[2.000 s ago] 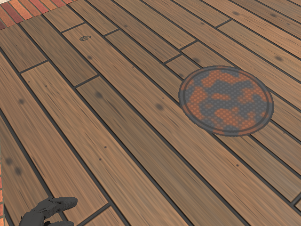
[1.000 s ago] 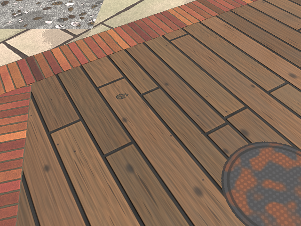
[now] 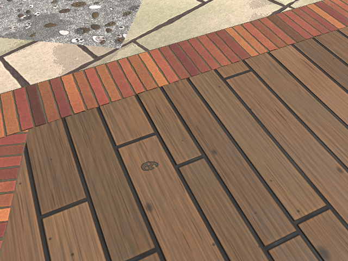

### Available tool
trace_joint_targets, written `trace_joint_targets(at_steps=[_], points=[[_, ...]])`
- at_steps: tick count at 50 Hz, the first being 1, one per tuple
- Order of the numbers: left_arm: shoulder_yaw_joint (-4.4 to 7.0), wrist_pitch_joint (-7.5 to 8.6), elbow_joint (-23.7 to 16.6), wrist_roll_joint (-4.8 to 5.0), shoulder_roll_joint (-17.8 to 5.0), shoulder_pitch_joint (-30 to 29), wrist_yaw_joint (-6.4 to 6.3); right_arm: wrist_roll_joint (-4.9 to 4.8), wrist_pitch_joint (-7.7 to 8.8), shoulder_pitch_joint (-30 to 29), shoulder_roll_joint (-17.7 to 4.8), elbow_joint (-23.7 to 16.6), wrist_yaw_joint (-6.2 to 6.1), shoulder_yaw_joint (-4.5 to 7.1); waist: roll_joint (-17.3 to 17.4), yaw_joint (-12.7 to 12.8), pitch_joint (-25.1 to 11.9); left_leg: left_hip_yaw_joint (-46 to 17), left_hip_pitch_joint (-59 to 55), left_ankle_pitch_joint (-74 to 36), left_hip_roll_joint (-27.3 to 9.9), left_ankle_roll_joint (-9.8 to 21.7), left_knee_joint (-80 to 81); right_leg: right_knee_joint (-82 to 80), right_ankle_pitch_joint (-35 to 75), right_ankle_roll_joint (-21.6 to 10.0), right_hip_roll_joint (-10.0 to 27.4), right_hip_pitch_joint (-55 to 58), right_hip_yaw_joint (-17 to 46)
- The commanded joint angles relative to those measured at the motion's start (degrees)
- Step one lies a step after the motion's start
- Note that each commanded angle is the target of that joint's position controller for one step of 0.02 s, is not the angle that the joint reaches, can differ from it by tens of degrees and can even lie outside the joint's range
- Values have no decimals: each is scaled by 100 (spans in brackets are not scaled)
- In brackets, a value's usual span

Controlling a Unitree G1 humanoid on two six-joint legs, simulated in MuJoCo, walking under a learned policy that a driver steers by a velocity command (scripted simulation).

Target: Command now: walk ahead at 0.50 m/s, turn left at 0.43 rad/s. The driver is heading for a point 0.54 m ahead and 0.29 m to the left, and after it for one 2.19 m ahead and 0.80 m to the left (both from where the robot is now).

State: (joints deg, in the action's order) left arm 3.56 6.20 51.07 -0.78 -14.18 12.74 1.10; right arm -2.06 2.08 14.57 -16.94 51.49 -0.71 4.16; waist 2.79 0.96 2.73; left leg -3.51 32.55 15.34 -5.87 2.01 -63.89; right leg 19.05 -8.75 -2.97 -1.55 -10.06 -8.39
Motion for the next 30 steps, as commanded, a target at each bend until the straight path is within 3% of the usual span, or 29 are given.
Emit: trace_joint_targets(at_steps=[1, 6, 9, 11, 14, 15, 16, 17, 18, 19, 20, 21, 22, 23, 25, 28, 30], points=[[151, 138, -269, -35, -677, -349, -65, 41, -91, 202, -193, -311, -12, 88, -656, -204, 15, -331, 461, -768, -316, -83, 329, -1349, 636, -755, 1614, -13, 844], [208, 48, -160, 6, -928, -81, -199, 99, 10, -693, -62, -627, 184, 17, -450, 81, 198, 150, 454, -1947, -187, -91, 1948, -1413, 983, -635, 1526, 348, 52], [258, -66, -38, 81, -1054, 269, -224, 97, 16, -1245, -35, -908, 293, -30, -354, 289, 363, 354, 717, -1807, -128, 12, 2470, -1228, 1213, -618, 1723, 1017, -140], [294, -166, 15, 142, -1126, 397, -224, 89, 8, -1446, -77, -1092, 363, -29, -402, 295, 397, 495, 826, -1401, -45, 129, 2662, -950, 1665, -556, 1859, 1486, -234], [363, -292, -57, 215, -1344, 229, -252, 77, -36, -1088, -347, -1196, 410, 104, -691, -89, -52, 966, -71, -529, 453, 435, 2701, 133, 4234, -372, 1881, 1774, -460], [374, -343, -91, 235, -1393, 138, -258, 52, -53, -494, -545, -1087, 397, 222, -724, -451, -396, 1106, -853, -369, 713, 589, 2766, 1013, 4883, -287, 1790, 1657, -544], [340, -363, -138, 248, -1344, 43, -264, 31, -67, 477, -876, -837, 328, 419, -582, -973, -894, 1057, -2297, -687, 959, 817, 3158, 2312, 4578, -79, 1545, 1053, -671], [200, -306, -267, 50, -960, 203, -257, 16, -131, 1183, -1457, -673, 189, 600, 393, -1073, -1388, -552, -3962, -717, -6, 1191, 3272, 4212, 1801, 215, 1187, -544, -683], [11, -102, -601, 17, -341, 490, -192, 23, -52, 760, -1806, -885, 204, 597, 1373, -395, -1986, -4101, -5405, 579, -1233, 2377, 4354, 6051, -2493, 527, -169, -2837, 335], [95, 142, -682, 252, -885, -135, -99, 83, 33, 866, -1292, -956, 260, 433, 509, -812, -2110, -4317, -5461, 810, -1341, 2196, 4912, 6318, -2377, 361, 85, -3465, 1388], [114, 252, -813, 404, -968, -484, -60, 113, 115, 699, -995, -924, 261, 357, 294, -765, -1376, -3431, -4928, 444, -1172, 1933, 4874, 6065, -1895, 199, 352, -3773, 1326], [107, 288, -751, 306, -904, -476, -102, 95, 173, 321, -810, -969, 271, 301, -266, -470, -862, -2676, -4029, -281, -885, 1694, 4834, 5477, -1432, 160, 636, -3496, 1322], [159, 244, -660, 117, -946, -503, -158, 105, 190, -41, -541, -1035, 256, 221, -403, -285, -630, -2062, -3382, -839, -582, 1447, 4904, 4931, -1104, 158, 826, -3066, 1303], [185, 173, -671, 91, -964, -335, -148, 178, 201, -201, -567, -1139, 220, 202, -82, -87, -600, -1948, -2930, -1335, -556, 1521, 5001, 4762, -922, 231, 890, -2701, 1353], [193, 51, -694, 23, -906, -274, -142, 137, 219, -176, -626, -1156, 161, 214, -144, -5, -513, -1625, -2504, -1974, -421, 1551, 5131, 4275, -770, 435, 889, -2468, 1273], [125, -22, -922, -15, -695, -890, -164, 110, 214, 109, -846, -1093, 32, 270, -176, -157, -271, -1214, -2190, -2203, -173, 1412, 5208, 3098, 106, 672, 716, -2622, 1128], [70, -4, -1044, 4, -568, -1273, -130, 93, 172, 241, -854, -1063, -13, 275, 0, -306, -218, -992, -2016, -1862, 71, 1199, 5147, 2148, 904, 697, 515, -2366, 1095]])
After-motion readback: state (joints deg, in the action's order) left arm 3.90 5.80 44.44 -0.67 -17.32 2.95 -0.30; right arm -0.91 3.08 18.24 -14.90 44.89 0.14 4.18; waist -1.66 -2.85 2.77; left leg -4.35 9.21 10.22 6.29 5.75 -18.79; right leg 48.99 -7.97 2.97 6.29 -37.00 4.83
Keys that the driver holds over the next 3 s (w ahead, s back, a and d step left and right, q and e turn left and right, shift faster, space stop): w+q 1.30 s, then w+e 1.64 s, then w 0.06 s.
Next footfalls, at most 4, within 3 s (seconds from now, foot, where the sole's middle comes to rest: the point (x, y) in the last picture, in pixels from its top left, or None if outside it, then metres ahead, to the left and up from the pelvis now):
0.32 left None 0.33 0.16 -0.78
0.82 right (170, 212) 0.69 0.08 -0.78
1.34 left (80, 199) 0.74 0.46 -0.78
1.88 right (86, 130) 1.13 0.51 -0.78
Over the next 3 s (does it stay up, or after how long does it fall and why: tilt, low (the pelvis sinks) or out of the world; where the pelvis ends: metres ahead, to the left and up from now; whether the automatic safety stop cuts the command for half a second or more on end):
stays up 1.50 0.68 -0.02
